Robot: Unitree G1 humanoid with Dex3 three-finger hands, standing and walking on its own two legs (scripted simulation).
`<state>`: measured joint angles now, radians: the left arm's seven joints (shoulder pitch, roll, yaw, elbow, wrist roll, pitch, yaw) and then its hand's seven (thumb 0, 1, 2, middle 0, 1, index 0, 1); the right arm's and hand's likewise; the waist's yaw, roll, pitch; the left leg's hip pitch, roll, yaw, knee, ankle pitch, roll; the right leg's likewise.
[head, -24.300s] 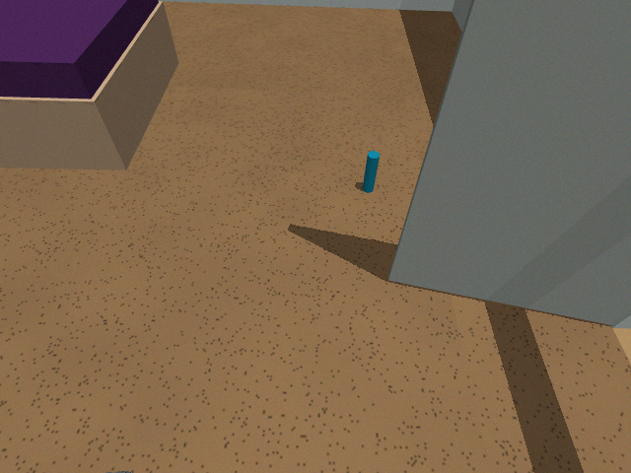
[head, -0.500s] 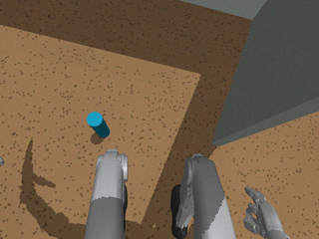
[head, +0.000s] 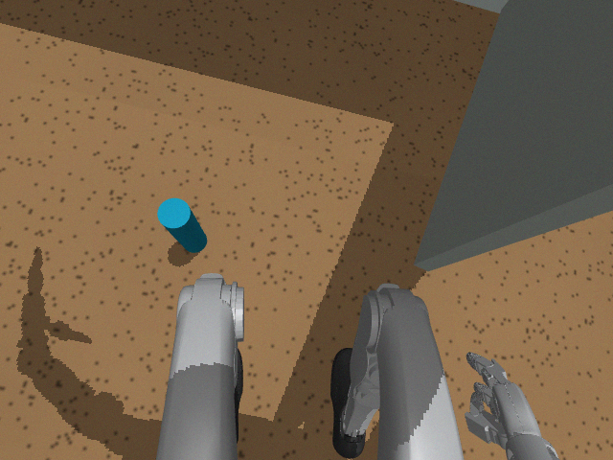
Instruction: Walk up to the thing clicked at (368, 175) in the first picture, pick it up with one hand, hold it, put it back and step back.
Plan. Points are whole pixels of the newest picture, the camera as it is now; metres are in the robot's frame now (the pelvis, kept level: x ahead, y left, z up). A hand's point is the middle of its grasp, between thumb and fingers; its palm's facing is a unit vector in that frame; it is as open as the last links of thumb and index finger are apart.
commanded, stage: go down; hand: left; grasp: from the side
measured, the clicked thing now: (185, 229) +0.43 +0.24 -0.31
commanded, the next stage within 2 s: approach in 0.96 s
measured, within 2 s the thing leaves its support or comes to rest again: neither
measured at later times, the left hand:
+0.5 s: hand out of the picture +0.35 +0.43 -0.02, palm faces +0.21 -0.97 -0.13, open 17.5 cm
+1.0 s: hand out of the picture +0.36 +0.43 -0.02, palm faces +0.21 -0.97 -0.11, open 17.5 cm
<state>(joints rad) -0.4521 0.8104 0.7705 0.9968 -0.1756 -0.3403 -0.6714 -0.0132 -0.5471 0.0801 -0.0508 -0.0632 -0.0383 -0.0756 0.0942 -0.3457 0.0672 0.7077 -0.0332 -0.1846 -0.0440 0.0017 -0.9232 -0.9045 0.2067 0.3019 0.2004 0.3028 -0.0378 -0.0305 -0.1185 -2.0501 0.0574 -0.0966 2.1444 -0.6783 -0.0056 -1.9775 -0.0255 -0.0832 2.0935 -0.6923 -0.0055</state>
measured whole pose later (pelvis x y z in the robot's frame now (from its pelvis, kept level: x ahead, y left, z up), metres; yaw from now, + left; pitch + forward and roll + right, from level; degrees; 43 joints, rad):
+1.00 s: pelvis +0.00 +0.00 -0.03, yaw -1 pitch +32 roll -7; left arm -0.53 0.91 0.85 1.04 -0.21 -0.35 -0.74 -0.01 -0.54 0.06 -0.06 -0.03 -0.04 -0.05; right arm 0.10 -0.37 0.10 0.69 -0.04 -0.17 -0.03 0.00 -0.92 -0.91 0.21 0.30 0.20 0.30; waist -0.06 -0.04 -0.09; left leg -2.14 0.05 -0.11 2.25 -0.68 0.00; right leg -2.05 -0.02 -0.09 2.18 -0.70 0.01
